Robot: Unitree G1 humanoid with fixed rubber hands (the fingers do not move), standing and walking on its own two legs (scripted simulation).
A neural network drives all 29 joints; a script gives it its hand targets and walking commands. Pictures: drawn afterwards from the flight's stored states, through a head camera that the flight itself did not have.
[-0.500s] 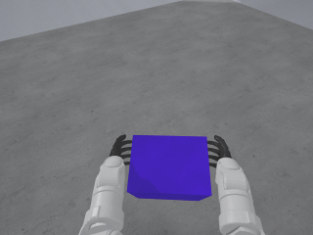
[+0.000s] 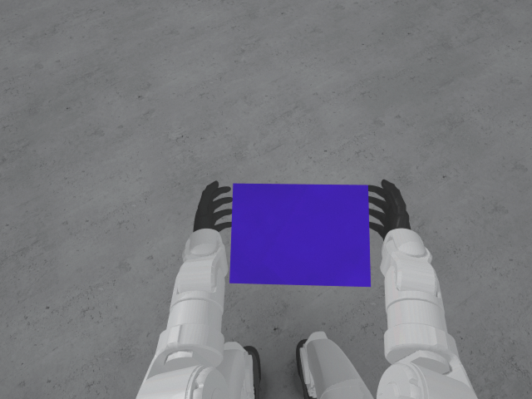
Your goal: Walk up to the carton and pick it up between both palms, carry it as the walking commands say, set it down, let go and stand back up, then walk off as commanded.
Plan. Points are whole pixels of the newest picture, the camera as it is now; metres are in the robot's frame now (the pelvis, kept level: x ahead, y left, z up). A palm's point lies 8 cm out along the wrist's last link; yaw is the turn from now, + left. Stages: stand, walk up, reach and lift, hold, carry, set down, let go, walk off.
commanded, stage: set down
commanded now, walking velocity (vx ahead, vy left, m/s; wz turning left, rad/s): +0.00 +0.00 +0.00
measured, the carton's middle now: (296, 235) +0.38 -0.07 -0.14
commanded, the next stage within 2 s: none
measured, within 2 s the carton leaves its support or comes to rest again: neither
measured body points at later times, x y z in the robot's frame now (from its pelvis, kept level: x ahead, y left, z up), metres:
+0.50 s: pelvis -0.01 -0.02 -0.07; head +0.19 -0.04 +0.33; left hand +0.42 +0.08 -0.14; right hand +0.39 -0.22 -0.14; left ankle +0.06 +0.09 -0.69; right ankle +0.06 -0.11 -0.69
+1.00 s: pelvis -0.02 -0.01 -0.15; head +0.21 -0.03 +0.23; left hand +0.44 +0.07 -0.23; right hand +0.42 -0.22 -0.23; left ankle +0.06 +0.09 -0.69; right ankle +0.06 -0.11 -0.69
